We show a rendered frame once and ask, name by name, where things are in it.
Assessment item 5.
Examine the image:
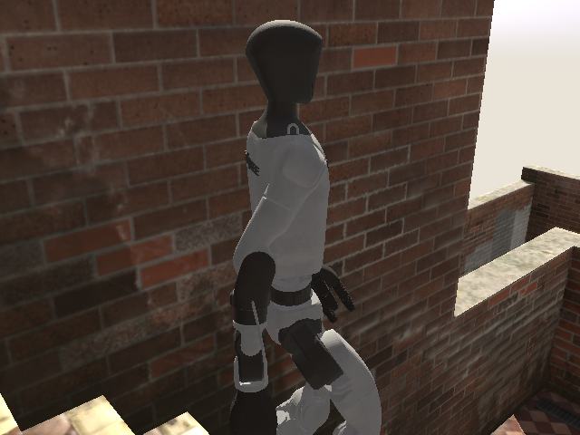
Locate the right robot forearm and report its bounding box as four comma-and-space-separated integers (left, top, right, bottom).
230, 251, 276, 392

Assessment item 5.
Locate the right robot hand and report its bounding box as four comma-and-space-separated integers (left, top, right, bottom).
228, 387, 278, 435

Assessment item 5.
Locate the robot head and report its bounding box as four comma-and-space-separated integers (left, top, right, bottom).
246, 20, 323, 139

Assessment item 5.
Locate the left robot hand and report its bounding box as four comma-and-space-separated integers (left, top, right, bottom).
311, 264, 355, 323

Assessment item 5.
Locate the robot left shin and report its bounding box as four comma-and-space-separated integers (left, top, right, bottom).
275, 387, 319, 435

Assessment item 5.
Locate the robot right upper arm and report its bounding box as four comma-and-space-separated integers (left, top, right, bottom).
233, 136, 326, 278

